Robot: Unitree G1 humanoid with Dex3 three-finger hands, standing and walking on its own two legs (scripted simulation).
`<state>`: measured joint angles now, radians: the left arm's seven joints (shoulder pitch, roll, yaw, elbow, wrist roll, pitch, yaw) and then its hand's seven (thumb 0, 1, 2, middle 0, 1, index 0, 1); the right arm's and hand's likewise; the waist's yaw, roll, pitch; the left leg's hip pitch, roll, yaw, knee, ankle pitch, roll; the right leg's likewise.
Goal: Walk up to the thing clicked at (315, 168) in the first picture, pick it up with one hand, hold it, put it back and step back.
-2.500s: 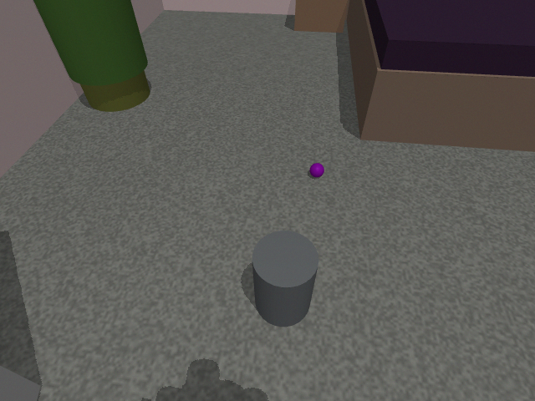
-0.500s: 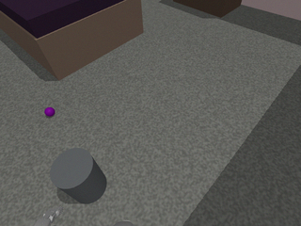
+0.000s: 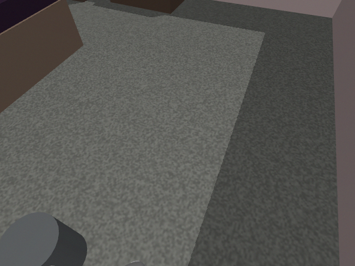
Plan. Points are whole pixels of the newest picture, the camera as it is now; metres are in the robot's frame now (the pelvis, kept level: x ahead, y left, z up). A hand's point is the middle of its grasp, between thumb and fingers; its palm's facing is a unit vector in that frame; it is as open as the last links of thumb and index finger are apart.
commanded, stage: walk up
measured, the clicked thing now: out of the picture +0.70 +1.22 -0.70
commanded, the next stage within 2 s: stand in 1.58 s
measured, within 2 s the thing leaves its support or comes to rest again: neither
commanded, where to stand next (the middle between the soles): +0.05 +0.01 m, yaw -20 degrees
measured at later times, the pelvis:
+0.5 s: pelvis -0.01 +0.02 +0.01, yaw -14 degrees
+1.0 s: pelvis -0.01 +0.02 +0.01, yaw -21 degrees
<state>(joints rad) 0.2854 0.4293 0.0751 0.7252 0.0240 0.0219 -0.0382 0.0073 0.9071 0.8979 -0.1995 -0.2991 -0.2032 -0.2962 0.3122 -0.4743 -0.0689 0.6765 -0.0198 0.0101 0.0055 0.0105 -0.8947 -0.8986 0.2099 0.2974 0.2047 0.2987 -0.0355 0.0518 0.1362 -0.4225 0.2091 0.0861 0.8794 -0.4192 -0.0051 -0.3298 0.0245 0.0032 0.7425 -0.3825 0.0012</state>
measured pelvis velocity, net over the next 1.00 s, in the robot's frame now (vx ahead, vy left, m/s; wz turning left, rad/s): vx -0.01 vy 0.02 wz -0.36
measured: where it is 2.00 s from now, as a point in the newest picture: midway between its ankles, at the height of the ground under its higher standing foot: outside the picture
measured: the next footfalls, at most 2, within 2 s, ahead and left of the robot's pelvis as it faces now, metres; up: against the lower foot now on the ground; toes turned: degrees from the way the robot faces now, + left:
left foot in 0.26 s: +0.09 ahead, +0.14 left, +0.00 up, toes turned -18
right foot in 0.54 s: +0.02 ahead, -0.12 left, +0.00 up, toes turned -14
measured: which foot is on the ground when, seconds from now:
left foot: up 0.00-0.24, down 0.26-1.00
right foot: down 0.00-0.30, up 0.32-0.52, down 0.54-1.00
